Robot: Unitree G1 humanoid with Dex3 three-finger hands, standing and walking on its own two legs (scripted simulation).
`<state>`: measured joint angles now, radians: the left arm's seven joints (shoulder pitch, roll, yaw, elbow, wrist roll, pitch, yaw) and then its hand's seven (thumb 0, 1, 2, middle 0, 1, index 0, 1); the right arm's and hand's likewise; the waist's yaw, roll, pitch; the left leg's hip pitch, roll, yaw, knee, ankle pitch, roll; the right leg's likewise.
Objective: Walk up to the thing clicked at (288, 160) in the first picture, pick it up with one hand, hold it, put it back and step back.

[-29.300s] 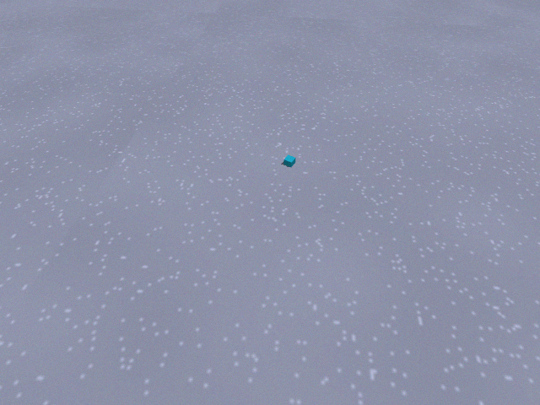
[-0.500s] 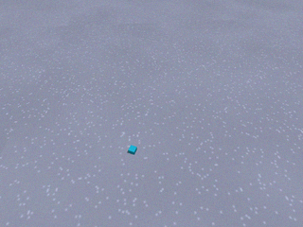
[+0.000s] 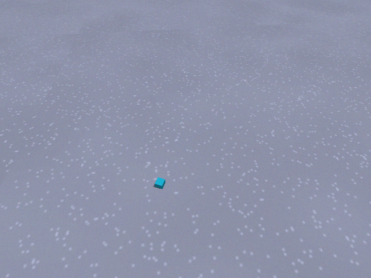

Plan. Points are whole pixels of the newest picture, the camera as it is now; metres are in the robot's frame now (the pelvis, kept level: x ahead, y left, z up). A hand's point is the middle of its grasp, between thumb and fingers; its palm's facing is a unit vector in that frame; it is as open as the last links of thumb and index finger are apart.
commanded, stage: stand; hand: left
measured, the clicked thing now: (160, 183) +0.79 +0.20 -0.76
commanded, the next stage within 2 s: walk up in 0.18 s
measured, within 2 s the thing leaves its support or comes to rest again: neither
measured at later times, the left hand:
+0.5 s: hand out of the picture +0.07 +0.33 -0.18, palm faces +0.02 -0.94 -0.35, open 7.3 cm
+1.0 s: hand (100, 208) +0.33 +0.27 -0.14, palm faces -0.01 -0.93 -0.37, open 7.3 cm
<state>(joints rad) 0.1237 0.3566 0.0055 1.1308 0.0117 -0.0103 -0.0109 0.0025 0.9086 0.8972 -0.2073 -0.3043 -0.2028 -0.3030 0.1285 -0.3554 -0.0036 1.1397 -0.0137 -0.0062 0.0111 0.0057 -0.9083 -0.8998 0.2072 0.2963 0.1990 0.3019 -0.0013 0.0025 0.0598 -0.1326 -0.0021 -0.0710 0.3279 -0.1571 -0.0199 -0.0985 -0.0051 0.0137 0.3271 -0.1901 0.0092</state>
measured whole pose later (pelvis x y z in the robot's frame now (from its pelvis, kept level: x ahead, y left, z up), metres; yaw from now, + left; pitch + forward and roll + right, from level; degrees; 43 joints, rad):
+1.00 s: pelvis +0.23 +0.01 -0.02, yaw +0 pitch -4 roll +0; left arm 0.22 0.37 0.06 0.82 0.00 -0.06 -0.06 0.00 0.91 0.90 -0.21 -0.30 -0.20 -0.30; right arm 0.34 -0.41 -0.04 0.86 0.00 -0.04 0.03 0.01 -0.91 -0.90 0.21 0.30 0.20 0.30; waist 0.00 0.04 0.11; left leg -0.34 0.00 -0.02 1.10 -0.45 0.04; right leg -0.28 -0.02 -0.04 0.58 -0.24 -0.03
